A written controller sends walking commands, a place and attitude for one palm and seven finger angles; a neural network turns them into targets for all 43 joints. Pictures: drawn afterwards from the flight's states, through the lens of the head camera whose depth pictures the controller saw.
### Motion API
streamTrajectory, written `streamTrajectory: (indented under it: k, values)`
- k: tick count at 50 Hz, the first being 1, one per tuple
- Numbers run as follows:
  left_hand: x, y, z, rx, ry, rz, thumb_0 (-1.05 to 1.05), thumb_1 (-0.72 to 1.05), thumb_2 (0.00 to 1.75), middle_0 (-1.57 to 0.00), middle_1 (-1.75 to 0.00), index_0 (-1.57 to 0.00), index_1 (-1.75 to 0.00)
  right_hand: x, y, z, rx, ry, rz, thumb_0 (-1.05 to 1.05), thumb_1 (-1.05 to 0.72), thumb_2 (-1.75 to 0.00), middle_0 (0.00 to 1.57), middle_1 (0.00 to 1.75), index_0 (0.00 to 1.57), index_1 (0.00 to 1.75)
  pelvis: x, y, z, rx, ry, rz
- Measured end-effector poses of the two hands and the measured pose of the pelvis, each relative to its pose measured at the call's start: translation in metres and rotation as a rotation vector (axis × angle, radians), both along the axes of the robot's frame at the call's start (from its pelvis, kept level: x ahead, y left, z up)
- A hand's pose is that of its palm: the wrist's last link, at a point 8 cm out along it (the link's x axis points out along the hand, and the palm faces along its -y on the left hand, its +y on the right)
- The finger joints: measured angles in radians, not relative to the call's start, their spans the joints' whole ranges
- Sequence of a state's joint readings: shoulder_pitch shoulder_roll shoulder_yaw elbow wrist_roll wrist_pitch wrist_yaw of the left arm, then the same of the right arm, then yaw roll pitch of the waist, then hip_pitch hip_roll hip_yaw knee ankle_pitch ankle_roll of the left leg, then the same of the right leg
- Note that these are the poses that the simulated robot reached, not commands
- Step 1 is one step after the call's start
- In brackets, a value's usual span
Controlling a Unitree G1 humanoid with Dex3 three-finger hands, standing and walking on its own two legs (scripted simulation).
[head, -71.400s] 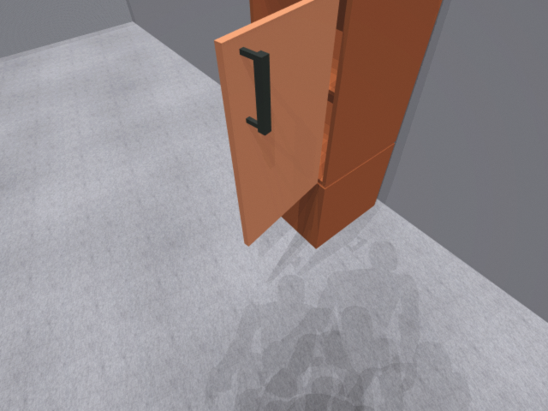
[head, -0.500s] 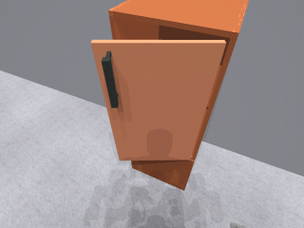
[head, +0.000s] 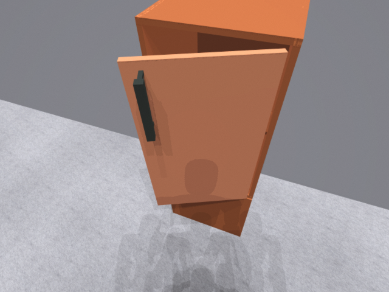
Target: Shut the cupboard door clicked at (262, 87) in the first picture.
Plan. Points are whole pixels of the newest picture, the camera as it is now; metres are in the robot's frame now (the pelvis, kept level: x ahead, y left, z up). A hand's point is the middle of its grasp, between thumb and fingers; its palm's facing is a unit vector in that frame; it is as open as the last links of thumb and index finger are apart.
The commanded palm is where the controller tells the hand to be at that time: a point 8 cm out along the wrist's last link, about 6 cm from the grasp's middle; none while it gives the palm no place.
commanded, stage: come to a stop and stand still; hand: left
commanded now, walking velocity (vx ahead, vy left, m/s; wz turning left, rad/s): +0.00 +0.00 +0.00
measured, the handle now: (146, 107) +0.46 +0.13 +0.15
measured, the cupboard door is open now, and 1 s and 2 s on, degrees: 25 25 25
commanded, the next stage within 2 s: look again from close up in 1.04 s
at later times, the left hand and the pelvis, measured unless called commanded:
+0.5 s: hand out of the picture +0.03 +0.14 -0.17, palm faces +0.02 -0.98 -0.20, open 7.3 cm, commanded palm none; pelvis +0.04 -0.03 +0.00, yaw +0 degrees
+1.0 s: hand out of the picture +0.05 +0.12 -0.17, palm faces +0.03 -0.98 -0.21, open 7.3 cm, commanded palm none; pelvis +0.05 -0.06 +0.00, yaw +1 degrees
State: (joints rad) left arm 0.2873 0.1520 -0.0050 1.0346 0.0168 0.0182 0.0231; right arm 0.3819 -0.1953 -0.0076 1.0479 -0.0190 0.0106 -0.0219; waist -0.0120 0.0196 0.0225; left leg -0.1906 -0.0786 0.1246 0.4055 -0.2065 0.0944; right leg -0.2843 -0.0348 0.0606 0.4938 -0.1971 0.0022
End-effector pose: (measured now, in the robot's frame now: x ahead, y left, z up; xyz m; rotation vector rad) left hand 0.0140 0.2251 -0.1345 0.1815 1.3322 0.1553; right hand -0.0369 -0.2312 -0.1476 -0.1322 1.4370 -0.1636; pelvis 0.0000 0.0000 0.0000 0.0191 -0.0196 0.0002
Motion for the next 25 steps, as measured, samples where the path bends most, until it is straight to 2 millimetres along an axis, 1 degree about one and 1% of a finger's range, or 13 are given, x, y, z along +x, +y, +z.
streamTrajectory:
  k: [2, 5, 12, 19, 25]
  values:
    - [-0.001, -0.002, 0.0, -0.003, 0.015, 0.0, 0.01, 0.91, 0.9, -0.2, -0.3, -0.2, -0.3, 0.002, 0.003, 0.0, 0.01, 0.001, -0.004, 0.01, -0.91, -0.9, 0.2, 0.3, 0.2, 0.3, 0.003, -0.001, 0.001, 0.0, 0.0, 0.0]
    - [-0.001, -0.007, -0.001, -0.006, 0.033, 0.002, 0.01, 0.91, 0.9, -0.2, -0.3, -0.2, -0.3, 0.012, 0.007, -0.002, 0.026, -0.01, -0.002, 0.01, -0.91, -0.9, 0.2, 0.3, 0.2, 0.3, 0.007, -0.004, 0.001, 0.0, 0.001, -0.001]
    - [0.0, -0.019, 0.0, -0.01, 0.056, 0.017, 0.01, 0.92, 0.9, -0.2, -0.3, -0.2, -0.3, 0.049, 0.009, -0.004, 0.053, -0.067, 0.017, 0.01, -0.91, -0.9, 0.2, 0.3, 0.2, 0.3, 0.018, -0.012, 0.003, -0.002, 0.003, 0.0]
    - [0.006, -0.03, -0.001, -0.015, 0.061, 0.028, 0.01, 0.92, 0.9, -0.2, -0.3, -0.2, -0.3, 0.075, -0.009, -0.002, 0.023, -0.094, 0.033, 0.02, -0.92, -0.9, 0.2, 0.3, 0.2, 0.3, 0.029, -0.021, 0.003, -0.004, 0.0, 0.002]
    - [0.014, -0.038, -0.003, -0.019, 0.059, 0.027, 0.02, 0.92, 0.9, -0.2, -0.3, -0.2, -0.3, 0.087, -0.022, 0.001, 0.008, -0.105, 0.039, 0.01, -0.91, -0.9, 0.2, 0.3, 0.2, 0.3, 0.035, -0.03, 0.004, -0.005, -0.001, 0.003]
